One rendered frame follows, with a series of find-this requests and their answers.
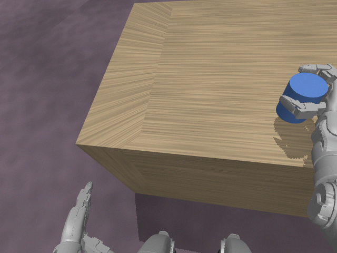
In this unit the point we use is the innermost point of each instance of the right robot hand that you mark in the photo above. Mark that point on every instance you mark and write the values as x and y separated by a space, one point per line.
308 110

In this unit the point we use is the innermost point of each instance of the can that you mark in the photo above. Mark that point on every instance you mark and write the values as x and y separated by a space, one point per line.
304 87

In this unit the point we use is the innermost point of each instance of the left robot hand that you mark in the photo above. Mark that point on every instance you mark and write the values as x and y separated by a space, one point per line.
75 225

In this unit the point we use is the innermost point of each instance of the right robot arm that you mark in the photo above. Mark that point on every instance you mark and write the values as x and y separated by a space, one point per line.
322 208

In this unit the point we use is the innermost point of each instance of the left robot arm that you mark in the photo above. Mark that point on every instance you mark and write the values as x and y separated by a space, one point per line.
68 247

